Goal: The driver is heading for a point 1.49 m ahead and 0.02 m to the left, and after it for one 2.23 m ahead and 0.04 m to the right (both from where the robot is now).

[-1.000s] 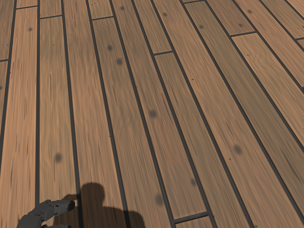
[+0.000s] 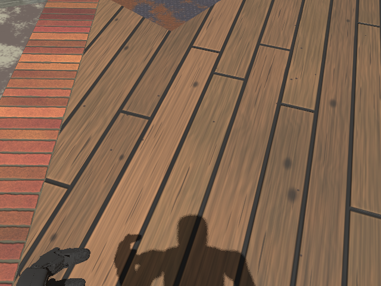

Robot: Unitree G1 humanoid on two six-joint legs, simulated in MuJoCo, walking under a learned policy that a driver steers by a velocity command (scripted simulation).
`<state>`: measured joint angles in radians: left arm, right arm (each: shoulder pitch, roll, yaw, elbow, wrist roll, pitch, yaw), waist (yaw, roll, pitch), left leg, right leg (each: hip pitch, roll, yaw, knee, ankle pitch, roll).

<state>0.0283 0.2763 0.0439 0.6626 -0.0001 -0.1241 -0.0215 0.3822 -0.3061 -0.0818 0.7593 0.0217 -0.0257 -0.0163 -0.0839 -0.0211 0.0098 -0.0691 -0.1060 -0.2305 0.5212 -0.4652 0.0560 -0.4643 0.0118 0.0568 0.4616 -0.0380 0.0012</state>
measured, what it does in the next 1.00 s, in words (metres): walks ahead, turning left: left foot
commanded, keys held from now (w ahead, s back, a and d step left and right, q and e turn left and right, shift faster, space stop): w+q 0.26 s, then w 0.74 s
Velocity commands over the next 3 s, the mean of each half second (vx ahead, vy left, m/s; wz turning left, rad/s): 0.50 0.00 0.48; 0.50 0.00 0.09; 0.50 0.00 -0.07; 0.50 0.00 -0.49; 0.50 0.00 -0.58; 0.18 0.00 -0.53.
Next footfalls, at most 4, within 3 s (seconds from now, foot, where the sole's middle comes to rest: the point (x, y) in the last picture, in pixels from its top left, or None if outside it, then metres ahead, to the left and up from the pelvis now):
0.50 left None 0.39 0.19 -0.76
1.02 right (167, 212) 0.76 0.04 -0.76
1.54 left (91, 171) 0.97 0.35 -0.76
2.08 right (152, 119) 1.25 0.09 -0.76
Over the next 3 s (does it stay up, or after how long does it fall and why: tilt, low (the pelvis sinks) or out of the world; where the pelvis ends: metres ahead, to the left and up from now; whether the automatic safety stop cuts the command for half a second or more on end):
stays up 1.46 0.12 0.01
